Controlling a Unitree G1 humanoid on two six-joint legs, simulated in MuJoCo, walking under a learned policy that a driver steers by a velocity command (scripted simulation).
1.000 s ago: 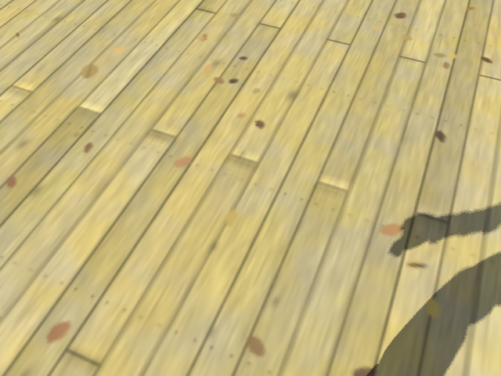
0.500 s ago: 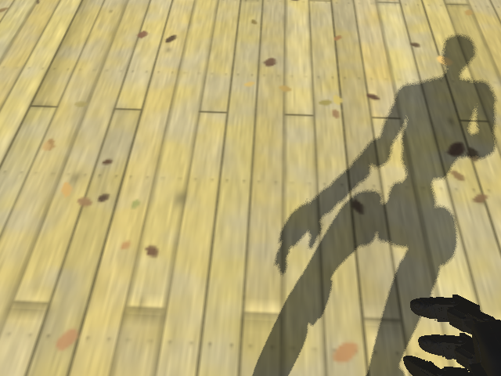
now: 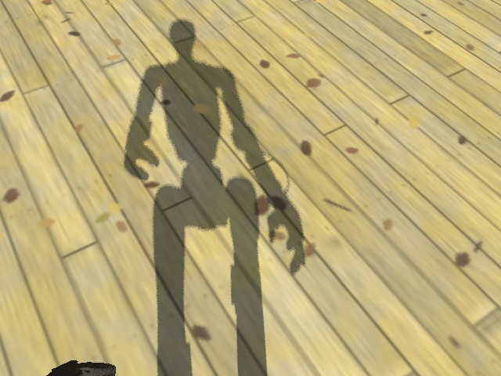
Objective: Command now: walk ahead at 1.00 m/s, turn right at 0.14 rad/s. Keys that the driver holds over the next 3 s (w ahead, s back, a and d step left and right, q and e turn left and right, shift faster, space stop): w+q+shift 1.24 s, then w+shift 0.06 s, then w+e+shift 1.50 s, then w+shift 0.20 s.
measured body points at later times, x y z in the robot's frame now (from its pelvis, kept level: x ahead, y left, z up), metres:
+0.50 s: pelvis +0.45 +0.09 +0.01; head +0.47 +0.08 +0.46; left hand +0.49 +0.37 -0.09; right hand +0.59 -0.17 -0.12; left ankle +0.50 +0.12 -0.70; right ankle +0.32 -0.08 -0.55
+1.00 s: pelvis +0.89 +0.22 +0.04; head +0.91 +0.23 +0.49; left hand +0.72 +0.47 -0.07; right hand +1.22 +0.13 -0.05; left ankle +0.80 +0.26 -0.59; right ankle +0.96 +0.10 -0.70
